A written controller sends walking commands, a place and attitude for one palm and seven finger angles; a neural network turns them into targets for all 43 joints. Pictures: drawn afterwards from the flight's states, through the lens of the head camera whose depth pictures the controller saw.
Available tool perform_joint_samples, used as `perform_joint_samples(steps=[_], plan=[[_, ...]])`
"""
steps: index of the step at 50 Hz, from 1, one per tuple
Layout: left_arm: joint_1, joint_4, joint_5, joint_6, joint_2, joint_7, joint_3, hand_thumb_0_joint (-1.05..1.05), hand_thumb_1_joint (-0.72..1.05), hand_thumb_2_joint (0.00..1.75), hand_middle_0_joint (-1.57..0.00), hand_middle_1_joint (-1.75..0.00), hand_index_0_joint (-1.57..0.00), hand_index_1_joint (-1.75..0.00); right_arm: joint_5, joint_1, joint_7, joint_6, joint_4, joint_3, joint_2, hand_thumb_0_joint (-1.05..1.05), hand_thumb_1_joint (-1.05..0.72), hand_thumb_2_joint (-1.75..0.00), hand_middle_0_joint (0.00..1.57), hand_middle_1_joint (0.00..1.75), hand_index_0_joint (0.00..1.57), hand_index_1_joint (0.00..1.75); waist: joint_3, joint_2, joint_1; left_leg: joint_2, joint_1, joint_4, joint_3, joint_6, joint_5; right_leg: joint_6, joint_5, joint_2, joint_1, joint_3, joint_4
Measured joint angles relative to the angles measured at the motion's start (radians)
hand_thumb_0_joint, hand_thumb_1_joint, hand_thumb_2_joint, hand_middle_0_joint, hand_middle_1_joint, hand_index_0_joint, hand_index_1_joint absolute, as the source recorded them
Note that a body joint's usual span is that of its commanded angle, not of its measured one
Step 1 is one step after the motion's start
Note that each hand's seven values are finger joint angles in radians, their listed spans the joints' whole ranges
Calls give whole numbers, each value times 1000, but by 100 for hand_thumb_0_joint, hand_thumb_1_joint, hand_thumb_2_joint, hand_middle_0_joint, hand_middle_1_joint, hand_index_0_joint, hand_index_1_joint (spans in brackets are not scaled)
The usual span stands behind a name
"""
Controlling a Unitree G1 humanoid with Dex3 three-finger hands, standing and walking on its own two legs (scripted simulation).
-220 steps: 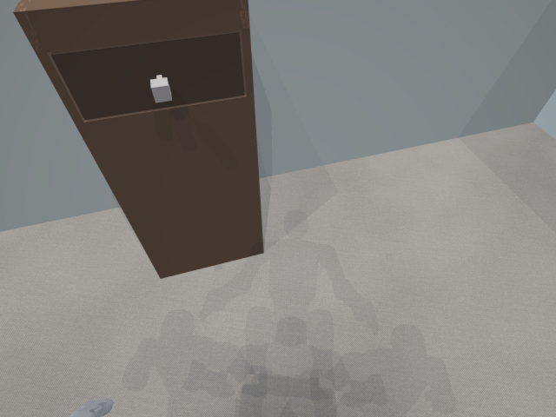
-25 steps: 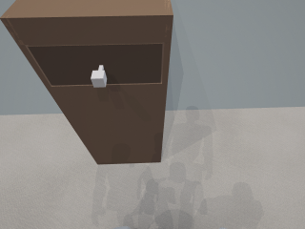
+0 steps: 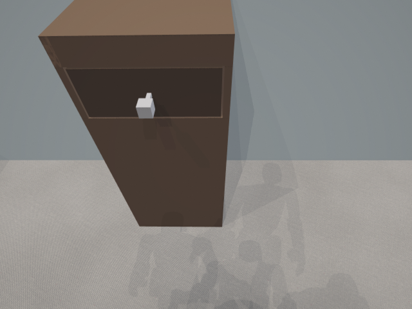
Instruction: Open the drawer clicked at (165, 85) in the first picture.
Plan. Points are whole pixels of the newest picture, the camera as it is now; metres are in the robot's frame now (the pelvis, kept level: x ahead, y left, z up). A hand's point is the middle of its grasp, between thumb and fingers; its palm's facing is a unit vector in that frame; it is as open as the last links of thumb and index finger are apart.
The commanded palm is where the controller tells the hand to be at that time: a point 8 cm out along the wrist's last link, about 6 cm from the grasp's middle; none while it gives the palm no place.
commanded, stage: come to a stop and stand still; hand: left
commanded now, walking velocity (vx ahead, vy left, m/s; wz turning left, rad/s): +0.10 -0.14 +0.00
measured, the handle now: (147, 103) +0.57 +0.21 +0.07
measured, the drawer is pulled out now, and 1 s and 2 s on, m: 0.00 0.00 0.00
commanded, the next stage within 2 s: look again from close up in 0.82 s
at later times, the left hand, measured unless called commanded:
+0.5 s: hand out of the picture +0.06 +0.18 -0.18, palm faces -0.01 -0.97 -0.22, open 7.3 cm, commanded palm none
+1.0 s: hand out of the picture +0.02 +0.17 -0.18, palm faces +0.00 -0.98 -0.20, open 7.3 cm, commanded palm none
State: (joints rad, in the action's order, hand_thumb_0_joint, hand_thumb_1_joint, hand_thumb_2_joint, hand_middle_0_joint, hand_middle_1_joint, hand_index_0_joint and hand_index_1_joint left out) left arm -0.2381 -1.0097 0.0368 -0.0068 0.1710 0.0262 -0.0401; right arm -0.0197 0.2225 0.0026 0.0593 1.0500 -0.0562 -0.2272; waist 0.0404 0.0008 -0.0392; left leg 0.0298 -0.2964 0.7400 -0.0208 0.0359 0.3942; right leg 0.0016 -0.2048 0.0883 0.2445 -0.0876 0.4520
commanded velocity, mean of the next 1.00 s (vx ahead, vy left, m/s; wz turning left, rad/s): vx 0.01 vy -0.05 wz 0.00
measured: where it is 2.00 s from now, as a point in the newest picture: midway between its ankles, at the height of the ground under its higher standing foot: outside the picture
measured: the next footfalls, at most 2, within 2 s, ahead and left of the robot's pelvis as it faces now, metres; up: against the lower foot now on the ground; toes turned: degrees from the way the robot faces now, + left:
left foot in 0.08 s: +0.05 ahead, +0.14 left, +0.00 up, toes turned +2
right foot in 0.42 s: +0.05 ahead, -0.09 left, +0.00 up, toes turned -5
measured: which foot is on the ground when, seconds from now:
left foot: up 0.00-0.06, down 0.08-1.00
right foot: down 0.00-0.08, up 0.10-0.40, down 0.42-1.00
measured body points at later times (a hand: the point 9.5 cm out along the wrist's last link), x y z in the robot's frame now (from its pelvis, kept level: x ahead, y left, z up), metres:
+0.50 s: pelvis +0.03 +0.00 -0.01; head +0.06 -0.01 +0.44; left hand +0.07 +0.24 -0.16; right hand -0.02 -0.22 -0.17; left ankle -0.02 +0.15 -0.74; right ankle +0.01 -0.09 -0.74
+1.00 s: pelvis +0.03 +0.01 +0.00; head +0.06 +0.00 +0.44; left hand +0.03 +0.22 -0.16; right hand +0.05 -0.23 -0.17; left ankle +0.01 +0.14 -0.74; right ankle +0.01 -0.09 -0.74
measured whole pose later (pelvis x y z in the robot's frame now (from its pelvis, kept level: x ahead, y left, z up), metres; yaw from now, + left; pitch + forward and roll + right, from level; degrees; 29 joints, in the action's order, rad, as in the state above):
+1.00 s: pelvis +0.03 +0.01 +0.00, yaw -1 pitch +0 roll -1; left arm -0.30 -1.12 0.02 0.04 0.12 0.05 0.01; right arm -0.01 0.22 -0.03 0.00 1.09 -0.01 -0.18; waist 0.04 0.04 -0.01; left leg 0.07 -0.20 0.51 -0.05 0.01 0.31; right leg 0.03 -0.26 -0.03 0.17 -0.09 0.42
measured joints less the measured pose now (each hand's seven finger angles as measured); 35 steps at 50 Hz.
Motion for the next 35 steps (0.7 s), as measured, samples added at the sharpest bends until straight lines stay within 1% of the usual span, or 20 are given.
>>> perform_joint_samples(steps=[2,3,4,6,8,10,13,15,18,19,20,21,22,23,25,26,28,30,31,35], plan=[[-13,-18,-3,-9,11,-1,-3,0,91,90,-20,-30,-21,-30,1,1,-2,-17,-5,8,9,0,-91,-90,20,29,20,30,-7,-3,0,5,57,-139,-13,-8,-58,-14,0,-1,10,4,12],[-23,-27,-7,-15,13,-2,-3,1,91,90,-20,-30,-21,-30,0,8,-3,-30,-9,13,10,0,-91,-90,20,29,20,30,-17,6,2,13,90,-219,-9,-13,-75,-21,-7,-10,23,1,30],[-30,-36,-11,-21,16,-3,-2,1,91,90,-20,-30,-21,-30,-3,12,-6,-42,-9,16,15,0,-91,-90,20,29,20,30,-25,13,9,20,100,-261,3,-20,-89,-27,-26,-17,40,-2,59],[-40,-59,-12,-34,34,-6,-6,1,91,90,-20,-30,-20,-30,-10,20,-10,-49,2,26,47,0,-91,-90,20,29,20,30,-34,-16,17,8,93,-246,-3,-22,-97,-22,-117,-19,62,22,124],[-52,-77,-6,-42,43,-13,-10,1,91,90,-20,-30,-20,-30,-15,39,-16,-52,13,37,76,0,-92,-90,20,29,20,30,-48,-30,25,6,110,-280,-7,-26,-110,-18,-166,-35,94,37,236],[-60,-86,-4,-38,46,-22,-13,1,91,90,-20,-30,-20,-30,-15,56,-25,-56,27,42,90,0,-93,-90,20,29,20,30,-53,-39,29,2,134,-334,-12,-28,-135,-19,-160,-47,120,45,334],[-64,-89,-5,-34,41,-31,-14,1,91,90,-20,-30,-20,-30,-12,75,-35,-64,42,45,104,0,-93,-90,21,29,21,30,-45,-47,35,-3,158,-387,-23,-30,-158,-30,-153,-51,136,45,385],[-55,-88,-8,-37,33,-33,-12,1,91,90,-20,-30,-20,-30,-12,82,-41,-68,50,44,109,0,-93,-90,21,29,21,30,-32,-49,43,-5,163,-395,-28,-28,-160,-35,-168,-51,130,43,364],[-27,-82,-16,-38,17,-31,-9,1,91,90,-20,-30,-20,-30,-13,85,-46,-66,65,38,108,0,-92,-90,21,29,21,30,-6,-39,58,-1,156,-372,-28,-19,-143,-33,-182,-53,92,38,254],[-17,-79,-18,-34,11,-30,-8,1,91,90,-20,-30,-20,-30,-11,85,-46,-64,71,35,106,0,-92,-90,21,30,21,30,1,-35,61,0,151,-355,-29,-14,-132,-31,-153,-54,71,34,197],[-8,-76,-19,-27,6,-29,-6,1,91,90,-20,-30,-20,-30,-9,87,-46,-62,77,32,103,0,-92,-90,21,30,21,30,6,-32,62,2,144,-332,-30,-8,-118,-29,-95,-53,43,30,124],[-2,-74,-18,-18,4,-25,-5,1,92,90,-20,-30,-20,-30,-5,91,-45,-62,83,29,100,0,-91,-90,21,30,21,30,8,-31,62,2,134,-301,-32,-1,-98,-14,-38,-52,14,28,62],[8,-81,-17,-10,-3,-17,-5,1,92,90,-20,-30,-20,-30,-1,89,-45,-60,93,26,92,0,-91,-90,21,29,21,30,13,-10,62,17,127,-270,-27,6,-78,7,-42,-66,5,20,54],[16,-85,-17,-3,-9,-12,-2,1,93,90,-20,-30,-20,-30,2,88,-44,-56,99,25,84,0,-91,-90,21,29,21,30,14,9,67,31,121,-246,-21,4,-66,22,-59,-79,-3,10,56],[26,-88,-18,10,-15,-4,2,1,93,90,-20,-30,-20,-30,4,87,-46,-44,107,24,77,0,-91,-90,21,29,20,30,8,28,73,42,101,-191,-18,-4,-5,39,-82,-91,-22,-8,45],[31,-89,-19,14,-16,1,4,1,94,90,-20,-30,-20,-30,5,84,-47,-39,109,25,75,0,-91,-90,21,29,20,30,5,31,72,44,91,-165,-17,-7,13,43,-84,-95,-32,-15,35],[41,-91,-21,19,-18,9,9,1,94,90,-20,-30,-20,-30,7,74,-48,-37,111,27,73,0,-91,-90,20,29,20,30,4,35,68,45,80,-151,-18,-11,7,48,-82,-102,-51,-26,20],[47,-95,-24,18,-20,12,13,1,94,90,-20,-30,-20,-30,7,62,-49,-41,111,30,71,0,-91,-90,20,29,20,30,3,42,65,51,92,-204,-20,-14,-74,49,-87,-112,-64,-37,21],[49,-99,-26,15,-19,14,14,1,94,90,-20,-30,-20,-30,6,54,-49,-44,115,32,74,0,-91,-90,20,29,20,30,3,37,63,53,104,-219,-21,-8,-96,48,-92,-113,-71,-38,25],[40,-115,-29,5,-6,15,16,1,96,90,-20,-30,-20,-30,3,27,-46,-54,119,44,96,0,-92,-90,20,29,20,30,-14,4,48,44,151,-279,-37,8,-98,44,-84,-106,-101,-25,-8]])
